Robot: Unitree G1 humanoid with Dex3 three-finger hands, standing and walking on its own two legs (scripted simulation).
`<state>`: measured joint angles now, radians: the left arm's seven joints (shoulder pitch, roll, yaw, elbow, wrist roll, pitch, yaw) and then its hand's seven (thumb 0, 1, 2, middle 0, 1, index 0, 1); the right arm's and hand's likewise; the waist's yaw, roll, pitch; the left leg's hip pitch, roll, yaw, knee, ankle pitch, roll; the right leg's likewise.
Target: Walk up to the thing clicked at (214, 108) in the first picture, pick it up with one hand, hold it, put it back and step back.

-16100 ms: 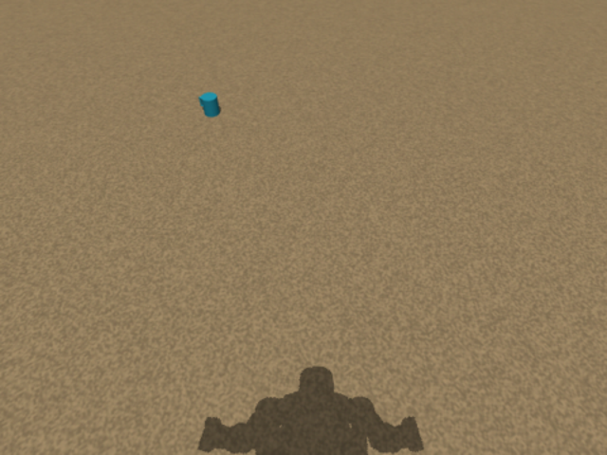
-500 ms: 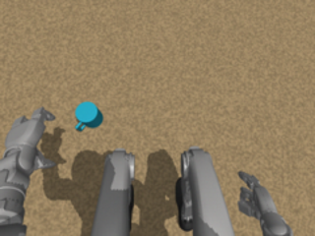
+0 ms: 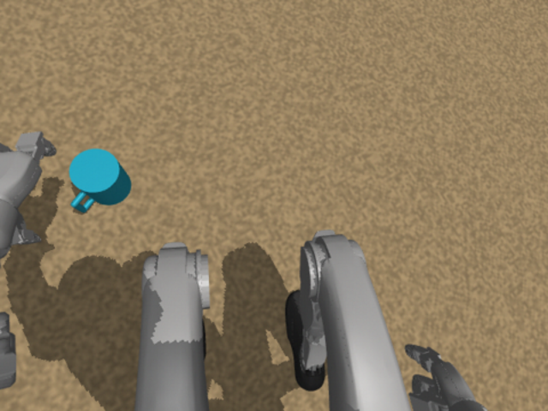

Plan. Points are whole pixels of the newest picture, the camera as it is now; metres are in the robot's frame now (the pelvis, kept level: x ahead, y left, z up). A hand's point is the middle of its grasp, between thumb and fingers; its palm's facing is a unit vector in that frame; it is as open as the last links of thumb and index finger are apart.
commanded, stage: rise first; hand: left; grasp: from above
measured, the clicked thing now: (97, 185) +0.47 +0.31 -0.32
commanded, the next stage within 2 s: approach in 0.76 s
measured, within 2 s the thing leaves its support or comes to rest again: neither
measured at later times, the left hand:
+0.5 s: hand (43, 187) +0.43 +0.34 -0.19, palm faces -0.45 -0.06 -0.89, open 14.1 cm
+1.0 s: hand (57, 184) +0.44 +0.33 -0.21, palm faces -0.46 -0.07 -0.89, open 14.2 cm
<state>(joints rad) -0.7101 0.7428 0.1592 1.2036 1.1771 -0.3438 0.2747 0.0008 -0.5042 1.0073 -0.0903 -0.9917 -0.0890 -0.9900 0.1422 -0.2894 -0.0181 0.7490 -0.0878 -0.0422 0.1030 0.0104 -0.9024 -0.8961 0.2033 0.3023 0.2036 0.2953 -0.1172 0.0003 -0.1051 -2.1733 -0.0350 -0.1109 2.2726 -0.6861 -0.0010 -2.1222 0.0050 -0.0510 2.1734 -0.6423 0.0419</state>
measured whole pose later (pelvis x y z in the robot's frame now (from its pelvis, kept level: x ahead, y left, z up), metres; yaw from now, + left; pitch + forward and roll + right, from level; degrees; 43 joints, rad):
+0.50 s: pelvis +0.01 +0.00 -0.03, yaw -1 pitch +34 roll -8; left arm -0.85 0.82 0.17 1.40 1.31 -0.35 0.38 0.00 -0.52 1.00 -0.09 -0.99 -0.09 -0.99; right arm 0.12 -0.27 0.03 0.76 -0.15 -0.03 0.13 0.01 -0.91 -0.90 0.20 0.30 0.20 0.30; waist -0.17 -0.01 -0.07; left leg -2.27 -0.04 -0.12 2.38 -0.70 0.00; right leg -2.22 0.01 -0.06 2.27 -0.65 0.05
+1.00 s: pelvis +0.01 +0.00 -0.04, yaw -2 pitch +35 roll -9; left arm -0.87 0.82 0.15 1.41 1.29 -0.34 0.39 0.00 -0.54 1.01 -0.08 -1.03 -0.08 -1.03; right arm 0.12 -0.28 0.04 0.75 -0.15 -0.03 0.15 0.01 -0.91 -0.89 0.20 0.30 0.20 0.30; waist -0.19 -0.02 -0.05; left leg -2.28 -0.04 -0.13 2.40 -0.73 0.00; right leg -2.23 0.01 -0.07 2.29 -0.67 0.05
